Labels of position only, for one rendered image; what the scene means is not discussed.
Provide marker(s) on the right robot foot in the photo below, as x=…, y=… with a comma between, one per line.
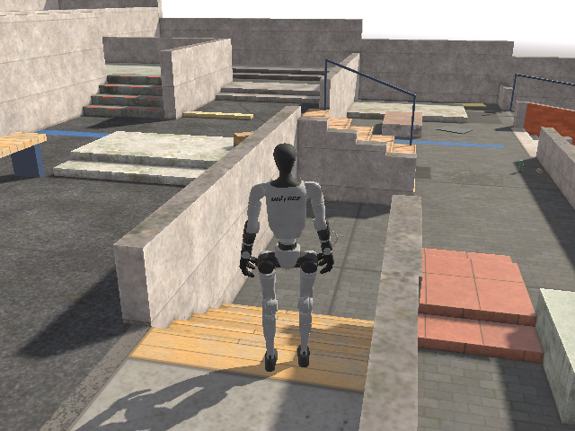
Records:
x=303, y=360

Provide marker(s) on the right robot upper arm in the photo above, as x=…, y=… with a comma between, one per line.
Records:
x=314, y=190

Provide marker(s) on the left robot upper arm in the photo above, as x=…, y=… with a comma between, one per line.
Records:
x=258, y=191

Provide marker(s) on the left robot foot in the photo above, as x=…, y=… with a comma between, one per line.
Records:
x=270, y=363

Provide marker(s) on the robot foot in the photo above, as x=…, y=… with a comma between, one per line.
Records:
x=303, y=360
x=270, y=363

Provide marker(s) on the robot right hand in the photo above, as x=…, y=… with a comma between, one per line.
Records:
x=326, y=259

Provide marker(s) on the robot left hand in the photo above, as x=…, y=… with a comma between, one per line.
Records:
x=245, y=264

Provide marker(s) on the right robot forearm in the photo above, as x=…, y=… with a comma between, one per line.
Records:
x=325, y=239

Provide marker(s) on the left robot forearm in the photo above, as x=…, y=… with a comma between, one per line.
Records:
x=248, y=241

